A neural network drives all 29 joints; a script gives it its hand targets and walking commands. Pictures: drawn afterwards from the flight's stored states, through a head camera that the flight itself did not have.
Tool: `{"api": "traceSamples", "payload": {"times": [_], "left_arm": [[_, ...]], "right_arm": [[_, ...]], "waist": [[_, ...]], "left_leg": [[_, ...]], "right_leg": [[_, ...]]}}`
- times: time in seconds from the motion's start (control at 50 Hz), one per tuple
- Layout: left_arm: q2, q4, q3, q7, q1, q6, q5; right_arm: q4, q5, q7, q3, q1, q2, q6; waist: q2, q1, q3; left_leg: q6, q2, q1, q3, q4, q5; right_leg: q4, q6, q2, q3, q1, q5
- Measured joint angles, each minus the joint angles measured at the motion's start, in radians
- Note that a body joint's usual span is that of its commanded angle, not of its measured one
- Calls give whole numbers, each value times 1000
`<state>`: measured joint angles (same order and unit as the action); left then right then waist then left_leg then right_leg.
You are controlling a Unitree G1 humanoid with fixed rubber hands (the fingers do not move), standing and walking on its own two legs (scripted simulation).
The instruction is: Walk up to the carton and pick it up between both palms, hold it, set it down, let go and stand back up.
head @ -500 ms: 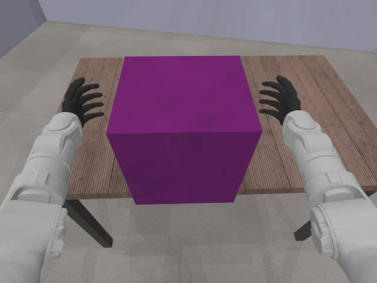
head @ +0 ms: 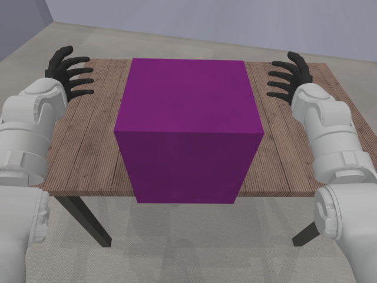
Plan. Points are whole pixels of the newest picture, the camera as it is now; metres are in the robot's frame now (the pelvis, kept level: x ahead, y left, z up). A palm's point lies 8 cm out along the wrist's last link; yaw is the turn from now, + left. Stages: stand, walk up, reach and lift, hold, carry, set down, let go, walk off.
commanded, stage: set down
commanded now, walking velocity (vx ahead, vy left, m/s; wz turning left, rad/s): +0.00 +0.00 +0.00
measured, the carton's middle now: (187, 136) +0.46 -0.02 +0.04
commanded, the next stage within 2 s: let go in 1.96 s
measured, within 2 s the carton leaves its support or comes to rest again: neither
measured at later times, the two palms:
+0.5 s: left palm (58, 111) +0.43 +0.23 +0.16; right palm (296, 115) +0.41 -0.24 +0.15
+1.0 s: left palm (57, 161) +0.36 +0.24 +0.10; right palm (297, 154) +0.34 -0.23 +0.10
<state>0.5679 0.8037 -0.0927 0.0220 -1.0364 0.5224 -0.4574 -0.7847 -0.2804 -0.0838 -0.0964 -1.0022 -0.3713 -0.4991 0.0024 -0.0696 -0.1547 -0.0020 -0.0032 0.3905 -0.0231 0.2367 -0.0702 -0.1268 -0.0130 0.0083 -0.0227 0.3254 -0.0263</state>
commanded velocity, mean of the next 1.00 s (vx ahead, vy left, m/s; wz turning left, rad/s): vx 0.00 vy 0.00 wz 0.00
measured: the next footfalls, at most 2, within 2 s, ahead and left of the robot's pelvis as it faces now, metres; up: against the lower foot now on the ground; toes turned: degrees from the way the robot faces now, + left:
none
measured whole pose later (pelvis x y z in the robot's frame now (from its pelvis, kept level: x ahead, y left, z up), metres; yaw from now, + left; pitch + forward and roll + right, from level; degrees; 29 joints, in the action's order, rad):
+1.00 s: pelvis +0.01 +0.00 +0.00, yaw -1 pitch +3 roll +0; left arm 0.41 0.20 0.10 -0.04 -0.39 0.55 -0.29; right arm -0.21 -0.31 -0.10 -0.11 -0.34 -0.32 -0.46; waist -0.03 -0.01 0.00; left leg -0.01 -0.01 0.17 0.00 0.21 -0.09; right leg -0.16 -0.02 0.02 0.00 0.14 -0.08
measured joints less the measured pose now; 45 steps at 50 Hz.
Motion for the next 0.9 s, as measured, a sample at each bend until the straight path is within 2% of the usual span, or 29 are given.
{"api": "traceSamples", "payload": {"times": [0.18, 0.38, 0.56, 0.7, 0.9], "left_arm": [[1, -13, 46, -14, -26, 50, 16], [-19, -72, 120, -85, 100, 44, 95], [-66, -256, 143, -68, 270, 17, 107], [-113, -382, 166, -55, 365, 38, 132], [-158, -552, 202, -73, 556, 57, 187]], "right_arm": [[30, -57, -9, 51, -32, -31, -37], [131, -50, -30, 46, 116, 3, -26], [332, -20, -33, 4, 319, 35, -8], [427, -12, -33, -7, 404, 50, -7], [530, -26, -22, -11, 570, 52, 19]], "waist": [[-5, 7, 39], [-11, 5, 83], [-9, 24, 108], [-16, 36, 109], [-33, 51, 130]], "left_leg": [[4, 9, -59, 10, -17, -2], [9, 7, -152, -4, -65, 10], [2, -1, -158, -3, -78, 19], [-5, -7, -167, 8, -70, 9], [-8, -10, -222, 18, -53, -13]], "right_leg": [[8, 5, -8, 11, -50, -2], [48, 10, -7, -3, -145, 1], [35, 7, 1, -3, -139, -5], [10, 1, 7, 9, -137, -20], [-4, -4, 11, 18, -190, -38]]}}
